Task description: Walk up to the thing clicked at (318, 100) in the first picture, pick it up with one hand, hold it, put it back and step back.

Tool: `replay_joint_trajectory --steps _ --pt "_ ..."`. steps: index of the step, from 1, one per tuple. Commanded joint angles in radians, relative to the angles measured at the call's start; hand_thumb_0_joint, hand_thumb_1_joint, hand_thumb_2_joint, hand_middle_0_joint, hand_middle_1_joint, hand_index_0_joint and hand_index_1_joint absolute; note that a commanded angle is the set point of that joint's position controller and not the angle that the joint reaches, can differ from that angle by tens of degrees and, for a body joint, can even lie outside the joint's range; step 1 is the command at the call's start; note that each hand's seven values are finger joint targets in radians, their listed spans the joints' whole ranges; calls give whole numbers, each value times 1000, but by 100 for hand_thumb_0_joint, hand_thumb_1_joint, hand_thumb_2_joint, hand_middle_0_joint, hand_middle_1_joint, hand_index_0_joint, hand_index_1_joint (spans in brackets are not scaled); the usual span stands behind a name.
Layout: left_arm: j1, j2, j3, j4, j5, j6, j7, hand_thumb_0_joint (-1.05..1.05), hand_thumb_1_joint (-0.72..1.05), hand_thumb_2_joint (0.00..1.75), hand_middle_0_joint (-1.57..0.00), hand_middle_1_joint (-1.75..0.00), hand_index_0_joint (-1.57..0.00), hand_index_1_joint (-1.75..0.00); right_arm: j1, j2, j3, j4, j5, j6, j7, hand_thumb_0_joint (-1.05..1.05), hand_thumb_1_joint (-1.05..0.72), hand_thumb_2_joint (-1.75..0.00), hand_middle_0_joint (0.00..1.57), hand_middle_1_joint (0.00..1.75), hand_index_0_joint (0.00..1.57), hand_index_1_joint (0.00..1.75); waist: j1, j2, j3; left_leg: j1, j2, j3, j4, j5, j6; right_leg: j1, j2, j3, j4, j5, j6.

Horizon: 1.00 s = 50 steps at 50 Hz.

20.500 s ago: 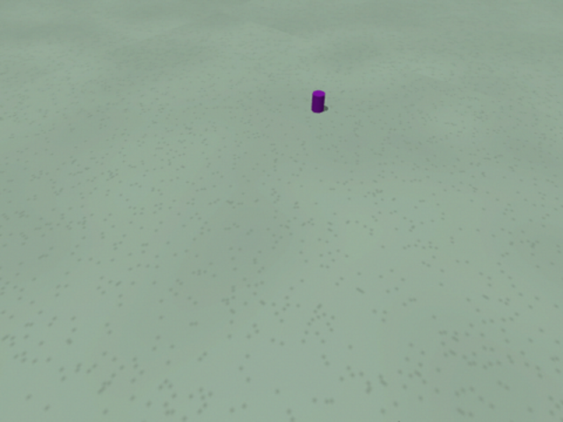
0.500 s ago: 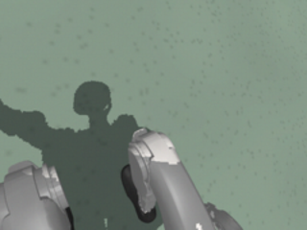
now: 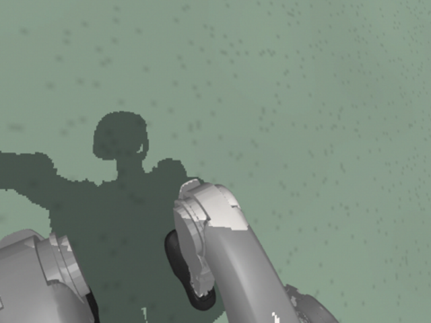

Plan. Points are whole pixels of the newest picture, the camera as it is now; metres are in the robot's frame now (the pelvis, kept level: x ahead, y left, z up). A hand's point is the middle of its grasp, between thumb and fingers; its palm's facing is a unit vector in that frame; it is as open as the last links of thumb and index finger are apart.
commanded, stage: close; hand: left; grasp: from above
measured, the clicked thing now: out of the picture +0.48 +0.35 -0.26
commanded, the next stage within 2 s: settle in 1.12 s
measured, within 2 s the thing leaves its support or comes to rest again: leaves its support in 1.62 s
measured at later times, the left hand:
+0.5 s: hand out of the picture +0.46 +0.34 -0.21, palm faces -0.42 -0.13 -0.90, open 11.9 cm
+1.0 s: hand out of the picture +0.46 +0.34 -0.21, palm faces -0.43 -0.14 -0.89, open 11.7 cm
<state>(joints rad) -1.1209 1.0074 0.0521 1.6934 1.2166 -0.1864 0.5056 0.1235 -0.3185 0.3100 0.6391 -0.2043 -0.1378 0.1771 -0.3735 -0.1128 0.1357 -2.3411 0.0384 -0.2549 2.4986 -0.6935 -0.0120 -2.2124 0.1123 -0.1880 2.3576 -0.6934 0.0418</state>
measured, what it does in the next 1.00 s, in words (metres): stands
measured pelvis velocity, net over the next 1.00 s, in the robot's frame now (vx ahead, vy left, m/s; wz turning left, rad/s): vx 0.00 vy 0.00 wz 0.00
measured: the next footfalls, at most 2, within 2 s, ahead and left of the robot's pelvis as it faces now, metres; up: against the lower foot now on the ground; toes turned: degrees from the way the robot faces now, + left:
none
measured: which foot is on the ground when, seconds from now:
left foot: down 0.00-1.00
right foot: down 0.00-1.00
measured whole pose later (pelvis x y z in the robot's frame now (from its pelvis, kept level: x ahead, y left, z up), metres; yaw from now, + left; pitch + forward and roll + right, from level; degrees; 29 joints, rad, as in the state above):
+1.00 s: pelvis +0.00 +0.00 +0.00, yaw +0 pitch +29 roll -13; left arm -1.14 1.02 0.04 1.70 1.22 -0.19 0.51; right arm 0.13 -0.34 0.32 0.61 -0.21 -0.16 0.16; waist -0.37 -0.11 0.14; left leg -2.34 0.04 -0.25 2.49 -0.68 -0.01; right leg -2.21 0.11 -0.19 2.34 -0.68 0.04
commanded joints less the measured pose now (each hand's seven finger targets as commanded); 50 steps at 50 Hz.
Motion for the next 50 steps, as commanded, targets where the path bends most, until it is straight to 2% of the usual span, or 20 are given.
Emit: replay_joint_trajectory --steps 1,2,3,5,7,8,10,13,14,15,18,20,23,30,32,39,42,44,47,50 --pt "-235 227 16 -107 1 -15 29 0 -28 102 -19 -116 -22 -113 197 -304 -81 -1 -1 -2 -12 0 -90 -90 20 30 20 30 -34 437 -626 449 28 89 -229 169 38 358 26 -79 -235 258 -55" --pt "-234 235 18 -106 9 -14 33 0 -27 102 -20 -117 -23 -114 194 -304 -83 2 -4 -3 -13 0 -90 -90 20 30 20 30 -25 468 -636 466 28 90 -232 176 34 350 27 -80 -225 260 -59" --pt "-225 208 0 -81 7 -10 28 0 -27 101 -21 -116 -23 -113 192 -305 -88 -1 -6 -6 -12 0 -90 -90 20 30 20 30 -40 456 -599 453 28 90 -235 153 35 328 27 -79 -226 241 -61" --pt "-216 225 15 -71 13 -12 36 0 -25 99 -21 -115 -24 -112 198 -308 -87 -4 -6 -4 -14 0 -90 -90 20 30 20 30 -40 430 -602 444 31 83 -241 138 35 334 31 -85 -235 228 -59" --pt "-252 212 -4 -109 15 -15 40 0 -22 97 -24 -113 -27 -109 190 -306 -89 -10 -5 -10 -16 0 -90 -90 20 30 20 30 -43 456 -612 451 31 90 -227 156 36 338 31 -75 -230 251 -58" --pt "-250 227 13 -122 17 -14 45 0 -21 99 -24 -114 -27 -111 202 -309 -89 2 -9 -11 -15 0 -90 -90 20 30 20 30 -39 457 -637 466 31 89 -230 171 35 349 30 -83 -234 263 -55" --pt "-245 210 -1 -103 18 -4 44 0 -20 97 -25 -111 -28 -108 204 -311 -92 -1 -4 -14 -15 0 -90 -90 20 30 20 30 -50 438 -602 452 31 89 -229 163 37 332 31 -80 -235 258 -55" --pt "-255 214 11 -105 17 -4 52 0 -18 93 -26 -110 -29 -107 189 -311 -96 1 -4 -17 -18 0 -90 -90 20 30 20 30 -35 470 -611 467 32 79 -240 159 27 302 25 -92 -219 249 -63" --pt "-213 197 -6 -50 23 4 50 0 -17 95 -27 -111 -30 -108 194 -309 -94 3 -6 -16 -17 0 -90 -90 20 30 20 30 -50 445 -578 444 33 84 -239 133 32 308 31 -86 -232 230 -60" --pt "-259 185 -16 -93 15 2 47 0 -17 95 -28 -109 -31 -106 192 -313 -97 -8 -2 -20 -17 0 -90 -90 20 30 20 30 -64 427 -560 430 32 84 -237 117 36 297 30 -83 -236 220 -59" --pt "-237 206 -6 -79 16 10 41 0 -11 96 -33 -109 -35 -106 199 -315 -100 -5 -2 -25 -18 0 -90 -90 20 30 20 30 -50 433 -553 430 29 87 -244 95 35 297 25 -77 -240 192 -61" --pt "-270 233 7 -116 14 9 49 0 -7 96 -35 -110 -38 -107 195 -318 -94 -8 -5 -26 -20 0 -90 -90 20 30 20 30 -44 449 -608 457 30 82 -249 115 32 315 23 -86 -240 209 -59" --pt "-224 182 -9 -52 13 21 45 0 -6 92 -35 -108 -39 -105 201 -313 -100 1 -1 -26 -17 0 -90 -90 20 30 20 30 -56 441 -570 448 33 76 -255 119 29 292 26 -88 -231 215 -61" --pt "-275 198 -10 -110 2 17 38 0 3 95 -43 -109 -46 -106 198 -317 -97 -12 3 -31 -15 0 -90 -90 20 30 20 30 -52 449 -592 455 29 86 -244 143 31 300 23 -82 -235 235 -61" --pt "-242 195 -14 -77 -3 17 42 0 4 93 -43 -109 -47 -105 183 -312 -92 -23 1 -28 -18 0 -90 -90 20 30 20 30 -45 443 -585 436 31 92 -247 140 34 337 28 -72 -244 238 -59" --pt "-255 195 -17 -82 -7 14 30 0 7 95 -45 -110 -49 -106 204 -316 -91 -16 -3 -28 -18 0 -90 -90 20 30 20 30 -65 397 -585 415 28 92 -232 129 42 340 26 -71 -254 228 -52" --pt "-270 211 -9 -96 -14 8 34 0 9 98 -47 -111 -50 -107 209 -319 -88 -13 -3 -26 -20 0 -90 -90 20 30 20 30 -61 409 -603 425 30 88 -236 141 39 358 27 -74 -256 238 -52" --pt "-255 219 -2 -84 -11 5 35 0 13 96 -49 -111 -53 -107 210 -318 -89 -15 -3 -25 -22 0 -90 -90 20 30 20 30 -53 404 -585 408 29 89 -240 117 37 341 25 -78 -256 210 -57" --pt "-265 227 1 -112 -1 4 31 0 16 98 -51 -112 -55 -109 200 -320 -88 -25 -5 -25 -21 0 -90 -90 20 30 20 30 -47 439 -613 447 31 89 -240 153 34 352 27 -83 -245 243 -56" --pt "-235 213 0 -68 0 4 38 0 18 100 -52 -114 -56 -110 203 -320 -87 -19 -6 -21 -23 0 -90 -90 20 30 20 30 -55 416 -585 423 30 89 -241 143 36 350 28 -84 -247 244 -53"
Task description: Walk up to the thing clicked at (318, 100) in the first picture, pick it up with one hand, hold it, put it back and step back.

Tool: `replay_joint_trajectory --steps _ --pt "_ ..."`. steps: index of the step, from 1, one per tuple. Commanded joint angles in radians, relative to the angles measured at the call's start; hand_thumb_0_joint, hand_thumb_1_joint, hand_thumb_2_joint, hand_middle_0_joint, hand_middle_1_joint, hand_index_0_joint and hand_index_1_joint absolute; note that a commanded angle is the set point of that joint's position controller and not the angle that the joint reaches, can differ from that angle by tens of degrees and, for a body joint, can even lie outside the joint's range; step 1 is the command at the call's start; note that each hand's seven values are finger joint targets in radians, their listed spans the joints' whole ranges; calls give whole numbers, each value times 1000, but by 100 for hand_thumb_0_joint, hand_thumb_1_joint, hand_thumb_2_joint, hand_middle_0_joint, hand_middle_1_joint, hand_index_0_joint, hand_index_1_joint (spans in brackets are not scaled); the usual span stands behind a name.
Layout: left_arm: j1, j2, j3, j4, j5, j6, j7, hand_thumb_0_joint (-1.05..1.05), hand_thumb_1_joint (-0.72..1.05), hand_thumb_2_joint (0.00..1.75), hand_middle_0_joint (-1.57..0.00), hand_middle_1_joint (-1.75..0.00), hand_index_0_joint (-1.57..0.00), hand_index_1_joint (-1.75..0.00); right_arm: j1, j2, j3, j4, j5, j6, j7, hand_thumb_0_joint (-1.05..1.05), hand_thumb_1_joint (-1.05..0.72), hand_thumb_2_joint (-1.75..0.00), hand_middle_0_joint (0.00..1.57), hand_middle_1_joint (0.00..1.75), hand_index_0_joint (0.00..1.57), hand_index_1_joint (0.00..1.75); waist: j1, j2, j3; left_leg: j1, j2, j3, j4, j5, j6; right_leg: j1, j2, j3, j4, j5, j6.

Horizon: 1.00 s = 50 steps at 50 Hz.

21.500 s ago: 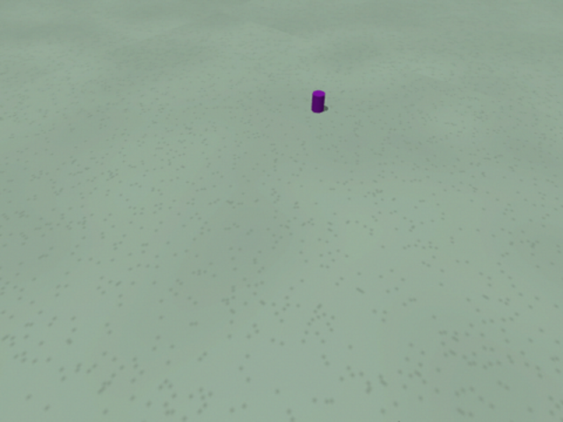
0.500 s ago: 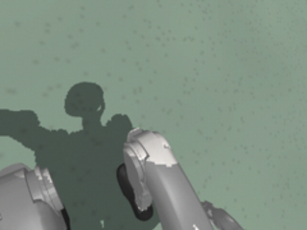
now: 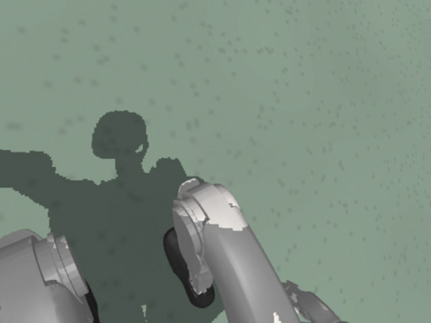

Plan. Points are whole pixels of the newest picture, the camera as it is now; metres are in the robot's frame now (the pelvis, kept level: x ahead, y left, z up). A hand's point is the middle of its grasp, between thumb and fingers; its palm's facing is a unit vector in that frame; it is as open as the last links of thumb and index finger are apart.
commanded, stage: close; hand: left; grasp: from above
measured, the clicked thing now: out of the picture +0.48 +0.35 -0.26
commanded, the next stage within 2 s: settle in 0.12 s
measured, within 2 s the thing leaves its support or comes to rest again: leaves its support in 0.62 s
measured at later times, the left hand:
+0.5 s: hand out of the picture +0.47 +0.34 -0.22, palm faces -0.42 -0.14 -0.90, open 11.2 cm
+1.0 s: hand out of the picture +0.46 +0.35 -0.13, palm faces -0.44 -0.12 -0.89, open 10.9 cm
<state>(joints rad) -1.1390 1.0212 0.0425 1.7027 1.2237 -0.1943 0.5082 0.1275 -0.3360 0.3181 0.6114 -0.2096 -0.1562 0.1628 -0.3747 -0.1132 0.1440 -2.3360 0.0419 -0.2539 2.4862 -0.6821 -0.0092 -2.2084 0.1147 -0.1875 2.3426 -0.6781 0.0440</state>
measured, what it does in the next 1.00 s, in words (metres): stands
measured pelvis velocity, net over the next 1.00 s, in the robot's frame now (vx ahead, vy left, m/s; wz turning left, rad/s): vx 0.00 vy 0.00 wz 0.07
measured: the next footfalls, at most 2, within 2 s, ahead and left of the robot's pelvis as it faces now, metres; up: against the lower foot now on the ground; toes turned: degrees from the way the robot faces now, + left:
none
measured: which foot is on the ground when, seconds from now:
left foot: down 0.00-1.00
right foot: down 0.00-1.00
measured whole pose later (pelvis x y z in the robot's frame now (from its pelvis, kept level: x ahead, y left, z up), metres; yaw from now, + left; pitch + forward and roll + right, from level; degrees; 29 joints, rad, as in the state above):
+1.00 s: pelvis +0.00 +0.00 +0.03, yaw +4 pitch +34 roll -11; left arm -1.01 0.81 0.01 1.27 1.15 -0.07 0.20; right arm 0.13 -0.30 0.16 0.60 -0.12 -0.01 0.15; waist -0.26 -0.01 0.00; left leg -2.32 0.02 -0.19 2.37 -0.66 -0.01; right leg -2.19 0.07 -0.14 2.28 -0.70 0.03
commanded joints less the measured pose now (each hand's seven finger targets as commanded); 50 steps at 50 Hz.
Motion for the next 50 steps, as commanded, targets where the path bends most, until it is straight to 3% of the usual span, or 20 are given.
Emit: replay_joint_trajectory --steps 1,3,8,11,12,15,17,22,25,26,28,29,31,33,35,37,39,43,46,50 --pt "-235 199 8 -94 -6 9 36 0 18 101 -52 -115 -56 -111 198 -307 -96 7 1 -3 -9 0 -90 -90 20 30 20 30 -56 417 -577 407 25 86 -228 129 31 321 23 -87 -232 219 -60" --pt "-226 186 -10 -78 -1 13 28 0 18 102 -52 -116 -56 -112 207 -301 -94 9 -2 -2 -8 0 -90 -90 20 30 20 30 -68 407 -564 411 26 88 -224 115 36 330 26 -78 -236 211 -56" --pt "-234 203 0 -115 3 14 32 0 21 104 -55 -116 -58 -112 193 -307 -99 -3 2 -3 -12 0 -90 -90 20 30 20 30 -47 428 -578 428 25 80 -243 96 29 313 22 -84 -230 189 -63" --pt "-234 190 -11 -102 0 22 27 0 23 107 -56 -119 -60 -115 187 -304 -100 -3 4 -3 -13 0 -90 -90 20 30 20 30 -62 414 -589 428 27 82 -233 106 33 323 27 -77 -234 203 -60" --pt "-255 208 0 -118 -4 18 32 0 15 107 -56 -121 -60 -117 189 -312 -98 -6 5 -2 -14 0 -93 -91 20 30 20 30 -57 428 -589 419 25 81 -232 116 31 320 21 -81 -229 211 -61" --pt "-223 198 2 -78 6 30 24 0 16 110 -56 -120 -60 -117 216 -300 -100 18 2 3 -11 0 -92 -90 20 30 20 30 -54 434 -580 427 25 84 -240 113 29 322 24 -79 -227 206 -62" --pt "-260 215 7 -134 3 30 19 0 18 112 -58 -123 -61 -120 199 -310 -104 -8 7 3 -13 0 -92 -91 20 30 20 30 -49 460 -598 443 23 84 -247 108 27 311 19 -81 -229 199 -67" --pt "-245 217 17 -181 2 42 10 0 16 115 -57 -125 -59 -122 200 -297 -110 -7 11 9 -14 0 -93 -91 20 30 20 30 -27 479 -662 459 23 96 -236 151 27 357 24 -71 -227 237 -65" --pt "-256 240 57 -294 2 47 7 0 21 115 -60 -126 -63 -122 199 -306 -130 -6 17 11 -12 0 -92 -91 20 30 20 30 7 548 -726 515 20 96 -231 212 14 322 15 -80 -209 272 -79" --pt "-216 214 49 -257 -4 56 1 0 21 115 -60 -125 -63 -122 196 -293 -133 -9 17 14 -9 0 -93 -91 20 30 20 30 4 540 -717 502 22 105 -236 194 18 342 20 -69 -220 261 -76" --pt "-256 223 72 -389 -6 61 -5 0 23 115 -62 -123 -65 -120 211 -294 -152 1 22 20 -7 0 -92 -91 20 30 20 30 22 597 -772 538 15 110 -241 221 11 333 11 -70 -215 281 -81" --pt "-220 211 67 -383 -9 71 -19 0 25 114 -63 -123 -66 -120 208 -288 -160 5 25 20 -2 0 -92 -91 20 30 20 30 38 612 -770 549 17 111 -241 232 8 311 11 -69 -207 279 -87" --pt "-228 189 64 -463 -13 82 -45 0 25 114 -64 -121 -66 -119 212 -284 -181 2 34 26 6 0 -92 -91 20 30 20 30 40 636 -819 597 15 108 -251 254 6 298 8 -64 -206 284 -89" --pt "-198 171 74 -531 -25 94 -65 0 30 110 -66 -120 -69 -116 211 -286 -206 -3 45 40 9 0 -92 -91 20 30 20 30 73 678 -876 641 10 109 -265 287 -1 274 1 -62 -197 294 -95" --pt "-212 118 50 -559 -36 107 -92 0 34 108 -68 -120 -72 -116 222 -273 -218 7 55 55 13 0 -92 -91 20 30 20 30 65 655 -876 625 8 121 -267 286 6 272 -1 -54 -212 300 -93" --pt "-204 55 17 -528 -52 124 -125 0 40 109 -73 -121 -77 -116 237 -257 -227 16 63 69 17 0 -92 -90 20 30 20 30 46 579 -819 553 1 134 -275 244 17 282 1 -42 -241 282 -89" --pt "-212 78 26 -580 -65 131 -154 0 46 114 -78 -120 -82 -117 244 -255 -238 15 72 87 11 0 -92 -91 20 30 20 30 69 559 -860 558 -3 142 -291 233 20 312 -2 -30 -258 271 -88" --pt "-198 8 -11 -587 -77 144 -226 0 54 114 -85 -121 -89 -117 252 -248 -253 9 86 123 -1 0 -92 -91 20 30 20 30 70 498 -841 565 -12 144 -314 249 21 317 -7 -22 -284 270 -96" --pt "-221 39 -4 -612 -75 134 -267 0 56 117 -88 -119 -91 -116 258 -243 -257 0 90 144 -19 0 -92 -91 20 30 20 30 64 460 -849 562 -13 151 -312 251 25 354 -9 -8 -306 266 -95" --pt "-226 37 4 -618 -72 120 -289 0 53 115 -87 -117 -90 -114 251 -230 -257 -15 97 168 -43 0 -92 -90 20 30 20 30 82 461 -843 564 -22 157 -340 229 23 338 -15 -1 -322 232 -97"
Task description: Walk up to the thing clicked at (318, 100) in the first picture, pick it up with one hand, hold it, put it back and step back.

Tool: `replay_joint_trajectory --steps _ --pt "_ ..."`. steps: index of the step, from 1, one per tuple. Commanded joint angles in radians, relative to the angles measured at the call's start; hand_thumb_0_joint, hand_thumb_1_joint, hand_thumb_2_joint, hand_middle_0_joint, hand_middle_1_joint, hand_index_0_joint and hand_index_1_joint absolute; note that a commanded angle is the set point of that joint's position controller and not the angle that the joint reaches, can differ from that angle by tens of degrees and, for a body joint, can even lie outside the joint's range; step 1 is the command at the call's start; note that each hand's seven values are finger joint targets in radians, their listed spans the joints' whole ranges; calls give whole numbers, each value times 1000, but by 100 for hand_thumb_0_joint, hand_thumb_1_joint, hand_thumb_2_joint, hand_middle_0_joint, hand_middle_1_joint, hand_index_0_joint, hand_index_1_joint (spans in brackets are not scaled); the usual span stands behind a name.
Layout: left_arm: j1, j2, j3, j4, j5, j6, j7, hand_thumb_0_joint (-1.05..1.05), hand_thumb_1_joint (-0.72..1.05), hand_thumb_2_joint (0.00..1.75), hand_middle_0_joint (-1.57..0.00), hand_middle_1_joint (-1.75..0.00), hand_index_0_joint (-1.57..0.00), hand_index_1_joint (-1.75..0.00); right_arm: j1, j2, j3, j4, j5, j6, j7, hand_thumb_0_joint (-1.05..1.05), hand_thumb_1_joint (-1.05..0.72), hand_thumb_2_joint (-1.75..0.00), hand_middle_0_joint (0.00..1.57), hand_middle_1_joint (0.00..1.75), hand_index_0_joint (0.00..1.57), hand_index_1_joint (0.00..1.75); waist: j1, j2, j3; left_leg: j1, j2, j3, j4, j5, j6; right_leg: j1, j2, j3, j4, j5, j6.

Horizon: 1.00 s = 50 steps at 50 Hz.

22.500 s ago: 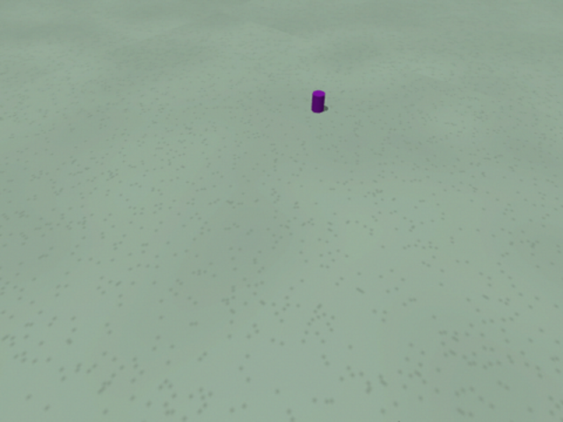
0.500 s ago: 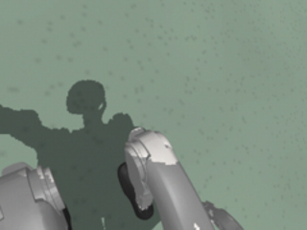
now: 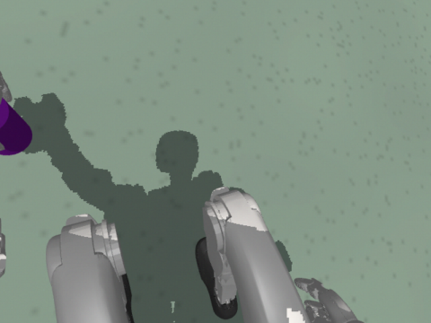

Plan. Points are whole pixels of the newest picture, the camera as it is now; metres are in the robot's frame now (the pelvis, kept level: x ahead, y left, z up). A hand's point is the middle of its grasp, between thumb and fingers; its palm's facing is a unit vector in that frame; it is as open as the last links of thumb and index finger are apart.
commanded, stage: settle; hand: left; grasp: from above
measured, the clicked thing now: out of the picture +0.50 +0.33 -0.21
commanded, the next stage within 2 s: lift in 0.14 s
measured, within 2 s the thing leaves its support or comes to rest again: neither
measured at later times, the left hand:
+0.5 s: hand out of the picture +0.46 +0.32 -0.10, palm faces -0.46 -0.12 -0.88, open 10.8 cm
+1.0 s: hand out of the picture +0.39 +0.32 +0.07, palm faces -0.42 -0.14 -0.90, open 10.8 cm
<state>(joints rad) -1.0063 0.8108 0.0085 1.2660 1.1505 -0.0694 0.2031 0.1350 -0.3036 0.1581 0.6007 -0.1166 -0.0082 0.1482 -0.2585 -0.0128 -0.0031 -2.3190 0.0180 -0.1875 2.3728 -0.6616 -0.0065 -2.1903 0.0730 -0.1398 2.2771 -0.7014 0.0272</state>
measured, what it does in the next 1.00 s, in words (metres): rises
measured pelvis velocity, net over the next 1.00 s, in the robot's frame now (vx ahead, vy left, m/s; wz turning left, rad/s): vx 0.00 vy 0.00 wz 0.12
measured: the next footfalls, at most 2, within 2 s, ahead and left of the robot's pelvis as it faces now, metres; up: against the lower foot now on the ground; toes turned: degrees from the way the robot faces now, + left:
none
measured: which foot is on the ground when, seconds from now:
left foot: down 0.00-1.00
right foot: down 0.00-1.00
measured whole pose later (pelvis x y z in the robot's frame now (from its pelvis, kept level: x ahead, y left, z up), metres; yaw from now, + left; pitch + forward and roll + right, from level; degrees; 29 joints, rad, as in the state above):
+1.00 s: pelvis +0.00 +0.00 +0.16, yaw +7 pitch +31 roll -6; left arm -0.64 0.59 -0.07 0.84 0.99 -0.03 0.04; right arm 0.15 -0.25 0.02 0.65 0.01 0.09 0.01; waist -0.11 0.05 -0.17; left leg -1.80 0.02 -0.08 1.85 -0.59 0.01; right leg -1.72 0.05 -0.05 1.80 -0.63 0.03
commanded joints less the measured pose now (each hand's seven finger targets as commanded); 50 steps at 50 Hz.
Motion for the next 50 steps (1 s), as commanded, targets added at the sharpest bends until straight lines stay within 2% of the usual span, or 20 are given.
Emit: replay_joint_trajectory --steps 1,6,9,11,12,13,14,15,17,19,20,23,27,29,31,35,37,41,43,50 --pt "-358 248 31 -172 4 -9 12 0 53 115 -86 -117 -89 -114 241 -255 -93 -7 5 25 -33 0 -91 -90 20 30 20 30 -38 357 -691 539 4 94 -234 197 22 334 27 -44 -262 246 -78" --pt "-383 271 44 -180 5 -23 6 0 45 114 -81 -114 -83 -112 244 -246 -93 -12 5 41 -52 0 -92 -90 20 30 20 30 -28 342 -699 527 1 108 -245 175 25 358 25 -23 -290 219 -76" --pt "-399 274 42 -203 8 -24 7 0 45 116 -81 -114 -83 -112 243 -240 -92 -19 9 47 -60 0 -91 -90 20 30 20 30 -23 364 -761 578 4 108 -258 199 26 367 26 -20 -282 242 -74" --pt "-391 265 40 -183 8 -20 6 0 35 105 -79 -116 -83 -112 251 -245 -100 -13 12 50 -64 0 -94 -92 20 30 20 30 -21 364 -745 580 3 106 -273 190 23 343 24 -24 -287 229 -79" --pt "-380 248 33 -189 2 -18 3 0 33 108 -71 -108 -75 -104 248 -241 -101 -16 14 51 -66 0 -89 -90 20 30 20 30 -19 353 -740 584 3 107 -278 182 26 335 23 -25 -294 224 -77" --pt "-389 268 43 -208 3 -18 2 0 25 100 -74 -112 -77 -108 259 -246 -103 -10 18 52 -68 0 -94 -91 20 30 20 30 -8 381 -750 602 0 106 -293 185 22 334 19 -26 -291 224 -82" --pt "-367 264 45 -210 1 -12 -3 0 28 106 -66 -105 -69 -103 257 -247 -109 -16 20 54 -70 0 -89 -89 20 30 20 30 4 391 -770 625 0 109 -300 195 22 334 18 -26 -295 231 -81" --pt "-375 277 52 -237 -2 -9 -9 0 23 98 -71 -112 -75 -108 261 -246 -110 -17 24 57 -71 0 -94 -91 20 30 20 30 8 408 -791 642 -2 108 -314 201 21 344 16 -27 -293 235 -81" --pt "-370 255 45 -265 -20 0 -27 0 39 106 -74 -116 -78 -111 271 -232 -121 -19 33 65 -71 0 -93 -91 20 30 20 30 13 405 -849 681 0 108 -338 213 24 378 16 -21 -303 249 -76" --pt "-341 244 48 -264 -49 11 -48 0 47 108 -79 -116 -83 -112 279 -236 -131 -15 42 69 -76 0 -92 -91 20 30 20 30 16 390 -814 676 -3 109 -358 201 27 364 11 -16 -325 236 -77" --pt "-320 244 52 -258 -55 15 -59 0 49 108 -79 -116 -84 -111 280 -244 -137 -12 44 71 -79 0 -92 -91 20 30 20 30 25 371 -794 672 -6 109 -362 191 29 348 8 -13 -338 224 -81" --pt "-313 242 53 -351 -65 12 -84 0 51 109 -82 -115 -86 -110 280 -221 -150 -16 57 78 -84 0 -92 -91 20 30 20 30 42 367 -861 711 -6 121 -385 189 34 408 6 5 -370 223 -77" --pt "-258 223 55 -410 -83 1 -105 0 51 107 -82 -112 -86 -108 278 -215 -166 -6 71 82 -94 0 -92 -90 20 30 20 30 56 356 -842 747 -8 116 -426 206 35 404 -2 14 -401 230 -80" --pt "-247 223 62 -449 -93 -5 -108 0 52 107 -81 -115 -85 -110 275 -196 -174 -10 79 84 -97 0 -92 -90 20 30 20 30 69 323 -883 761 -8 126 -451 193 42 453 0 28 -430 227 -75" --pt "-212 182 51 -450 -112 -6 -109 0 52 109 -81 -116 -85 -111 266 -185 -179 -6 84 83 -100 0 -91 -90 20 30 20 30 75 301 -853 767 -7 129 -482 177 45 464 -3 36 -459 217 -72" --pt "-151 156 44 -477 -117 1 -110 0 51 109 -79 -115 -84 -110 248 -179 -192 -5 98 84 -109 0 -91 -90 20 30 20 30 99 315 -865 865 3 100 -571 172 42 486 -4 32 -484 223 -68" --pt "-138 116 24 -494 -130 7 -116 0 51 111 -78 -118 -83 -113 238 -171 -196 -5 102 84 -113 0 -91 -90 20 30 20 30 92 286 -833 876 5 96 -604 161 43 515 -5 32 -515 221 -65" --pt "-78 102 28 -551 -146 19 -118 0 49 106 -77 -116 -82 -111 219 -161 -204 -9 112 82 -126 0 -91 -90 20 30 20 30 118 269 -851 951 6 94 -684 151 42 600 -6 38 -580 219 -61" --pt "-50 66 6 -574 -153 27 -122 0 48 104 -76 -113 -81 -108 200 -152 -210 -11 117 82 -133 0 -91 -90 20 30 20 30 117 254 -830 999 11 95 -725 144 41 637 -4 42 -627 215 -58" --pt "72 38 13 -669 -169 55 -105 0 43 106 -74 -112 -78 -108 151 -127 -215 -5 133 76 -162 0 -90 -90 20 30 20 30 138 217 -795 1146 4 111 -881 160 37 827 -11 67 -800 225 -52"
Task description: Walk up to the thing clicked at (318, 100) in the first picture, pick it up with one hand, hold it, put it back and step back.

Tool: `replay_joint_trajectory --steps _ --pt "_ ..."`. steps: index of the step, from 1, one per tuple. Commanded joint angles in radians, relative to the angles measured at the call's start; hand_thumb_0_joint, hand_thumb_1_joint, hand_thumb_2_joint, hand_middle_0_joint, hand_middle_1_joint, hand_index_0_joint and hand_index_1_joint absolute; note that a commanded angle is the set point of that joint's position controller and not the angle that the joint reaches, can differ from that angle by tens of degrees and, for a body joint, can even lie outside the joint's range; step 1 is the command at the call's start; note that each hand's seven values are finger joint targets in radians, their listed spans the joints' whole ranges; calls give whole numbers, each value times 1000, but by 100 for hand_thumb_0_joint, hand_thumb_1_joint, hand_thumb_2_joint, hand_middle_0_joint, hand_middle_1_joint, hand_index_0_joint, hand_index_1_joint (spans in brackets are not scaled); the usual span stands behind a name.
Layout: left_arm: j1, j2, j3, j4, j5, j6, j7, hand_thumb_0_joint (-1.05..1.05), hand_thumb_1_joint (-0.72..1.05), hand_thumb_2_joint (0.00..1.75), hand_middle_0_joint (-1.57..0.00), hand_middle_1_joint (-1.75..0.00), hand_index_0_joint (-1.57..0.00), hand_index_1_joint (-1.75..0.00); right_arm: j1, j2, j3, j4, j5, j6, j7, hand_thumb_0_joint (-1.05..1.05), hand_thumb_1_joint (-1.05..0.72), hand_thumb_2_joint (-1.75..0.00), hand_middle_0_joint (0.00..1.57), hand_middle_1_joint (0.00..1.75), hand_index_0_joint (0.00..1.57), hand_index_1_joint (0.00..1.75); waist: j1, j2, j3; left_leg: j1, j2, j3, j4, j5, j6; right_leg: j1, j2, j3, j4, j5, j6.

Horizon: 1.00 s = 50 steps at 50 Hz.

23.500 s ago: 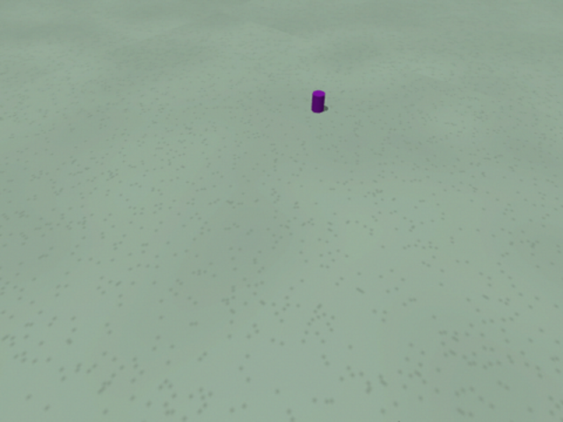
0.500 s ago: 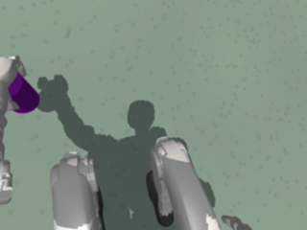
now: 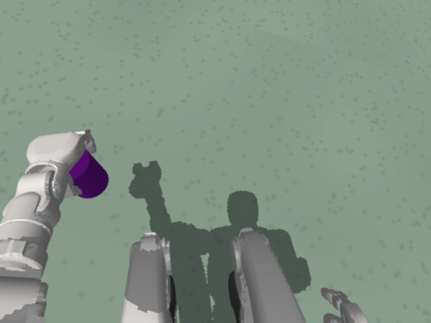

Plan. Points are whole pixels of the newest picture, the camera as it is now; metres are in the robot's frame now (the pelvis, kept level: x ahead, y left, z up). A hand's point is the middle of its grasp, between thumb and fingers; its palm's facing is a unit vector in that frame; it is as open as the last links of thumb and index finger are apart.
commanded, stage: lift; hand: left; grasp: from above
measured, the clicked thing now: (80, 172) +0.44 +0.27 -0.14
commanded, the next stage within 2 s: hold in 0.90 s
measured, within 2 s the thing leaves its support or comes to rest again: neither
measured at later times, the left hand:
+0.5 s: hand (16, 160) +0.37 +0.26 +0.09, palm faces -0.46 -0.10 -0.89, open 10.7 cm
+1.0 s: hand out of the picture +0.39 +0.25 +0.16, palm faces -0.44 -0.10 -0.89, open 10.7 cm
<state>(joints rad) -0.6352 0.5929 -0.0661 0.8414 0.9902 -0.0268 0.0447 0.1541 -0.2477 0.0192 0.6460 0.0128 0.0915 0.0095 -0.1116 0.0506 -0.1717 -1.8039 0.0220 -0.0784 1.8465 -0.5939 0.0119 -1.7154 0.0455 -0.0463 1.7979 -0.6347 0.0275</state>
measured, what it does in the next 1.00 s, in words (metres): rises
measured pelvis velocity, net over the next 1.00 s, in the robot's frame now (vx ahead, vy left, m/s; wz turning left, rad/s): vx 0.08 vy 0.01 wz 0.05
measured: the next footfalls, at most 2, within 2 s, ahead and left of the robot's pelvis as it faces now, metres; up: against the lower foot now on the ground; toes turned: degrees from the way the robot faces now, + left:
none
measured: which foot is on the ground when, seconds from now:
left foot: down 0.00-1.00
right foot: down 0.00-1.00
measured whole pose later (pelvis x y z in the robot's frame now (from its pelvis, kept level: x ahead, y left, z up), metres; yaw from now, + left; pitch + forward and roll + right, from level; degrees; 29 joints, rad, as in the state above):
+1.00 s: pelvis +0.08 +0.01 +0.24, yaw +3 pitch +10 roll -1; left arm -0.37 0.38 -0.19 0.88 0.98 0.02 0.14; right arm 0.27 -0.25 -0.04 0.75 0.05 0.02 -0.05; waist -0.05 0.04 -0.09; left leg -0.62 0.01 0.01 0.80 -0.36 0.01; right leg -0.58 0.02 0.04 0.77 -0.37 0.02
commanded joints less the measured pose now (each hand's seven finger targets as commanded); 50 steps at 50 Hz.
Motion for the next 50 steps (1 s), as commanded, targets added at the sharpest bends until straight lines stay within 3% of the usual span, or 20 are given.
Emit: replay_joint_trajectory --steps 1,4,5,6,8,9,14,21,24,32,35,37,41,43,49,50 --pt "-281 233 75 -248 -8 17 55 0 42 105 -74 -112 -78 -107 127 -173 -76 -49 7 -25 -27 0 -91 -90 20 30 20 30 -11 139 -611 645 -3 14 -370 103 20 381 17 -19 -358 161 -52" --pt "-234 212 65 -258 -5 24 69 0 42 105 -75 -110 -78 -107 115 -162 -73 -38 14 -33 -40 0 -91 -90 20 30 20 30 -9 136 -550 707 -6 21 -451 89 16 456 17 -8 -438 145 -52" --pt "-217 221 80 -262 -7 28 75 0 42 108 -74 -111 -78 -107 108 -162 -73 -37 16 -36 -45 0 -91 -90 20 30 20 30 2 127 -557 741 -6 17 -481 91 14 495 17 -6 -461 148 -52" --pt "-207 185 57 -240 -8 31 75 0 41 107 -75 -109 -78 -106 106 -158 -73 -29 18 -39 -49 0 -91 -90 20 30 20 30 -4 113 -516 757 -2 6 -515 78 13 499 17 -7 -476 145 -51" --pt "-197 186 54 -221 3 30 81 0 42 107 -76 -108 -78 -106 106 -156 -73 -19 22 -48 -58 0 -91 -90 20 30 20 30 -4 113 -478 805 -5 7 -563 83 10 545 18 2 -528 146 -52" --pt "-186 153 34 -199 0 31 85 0 42 106 -75 -110 -78 -106 107 -148 -70 -15 22 -54 -62 0 -91 -90 20 30 20 30 -9 92 -431 809 -4 6 -592 71 9 559 18 3 -557 138 -51" --pt "-179 104 1 -146 -3 24 97 0 43 104 -77 -106 -80 -103 109 -152 -78 -1 26 -84 -77 0 -90 -90 20 30 20 30 0 84 -371 930 1 -8 -725 55 1 656 18 16 -672 132 -52" --pt "-132 35 -46 -70 0 18 124 0 47 103 -80 -107 -83 -103 125 -137 -75 3 28 -113 -82 0 -91 -90 20 30 20 30 10 45 -268 1030 -9 21 -863 122 0 805 16 33 -829 183 -52" --pt "-135 62 -26 -83 5 13 138 0 50 104 -81 -109 -85 -105 140 -142 -84 4 26 -120 -81 0 -91 -90 20 30 20 30 24 41 -282 1091 -13 43 -899 186 2 883 14 40 -881 230 -51" --pt "-139 42 -24 -87 17 45 184 0 50 102 -81 -106 -84 -102 152 -143 -96 19 20 -116 -74 0 -90 -90 20 30 20 30 39 37 -290 1254 -11 51 -1003 348 -7 1032 9 42 -973 371 -49" --pt "-113 30 -34 -94 7 55 177 0 51 104 -81 -106 -85 -103 151 -143 -100 14 24 -112 -72 0 -90 -90 20 30 20 30 47 20 -294 1303 -15 56 -1034 405 -4 1095 9 48 -1014 426 -45" --pt "-83 10 -47 -74 1 60 166 0 51 104 -82 -105 -85 -102 154 -142 -100 22 26 -110 -72 0 -90 -90 20 30 20 30 38 -1 -245 1307 -18 63 -1052 414 0 1109 7 52 -1045 442 -41" --pt "-87 10 -42 -123 -16 56 152 0 53 106 -84 -106 -87 -103 145 -142 -105 12 27 -110 -70 0 -90 -90 20 30 20 30 51 10 -250 1374 -21 64 -1104 447 -5 1175 5 53 -1092 464 -40" --pt "-57 -9 -52 -101 -14 56 146 0 53 105 -85 -104 -88 -101 149 -143 -107 16 29 -109 -70 0 -90 -90 20 30 20 30 42 8 -228 1399 -18 64 -1122 473 -7 1173 7 52 -1103 478 -42" --pt "-75 11 -45 -172 -3 43 136 0 50 104 -81 -106 -85 -103 135 -146 -114 0 31 -104 -66 0 -90 -90 20 30 20 30 63 15 -245 1476 -21 71 -1166 550 -9 1247 7 53 -1143 538 -42" --pt "-43 2 -48 -139 -2 47 135 0 48 106 -80 -107 -83 -104 132 -147 -113 0 31 -103 -66 0 -90 -90 20 30 20 30 56 7 -211 1467 -22 74 -1168 547 -8 1241 5 56 -1154 538 -41"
